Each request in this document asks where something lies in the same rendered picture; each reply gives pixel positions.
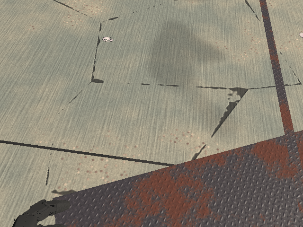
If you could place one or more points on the left robot hand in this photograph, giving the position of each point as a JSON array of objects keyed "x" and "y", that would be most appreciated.
[{"x": 39, "y": 211}]

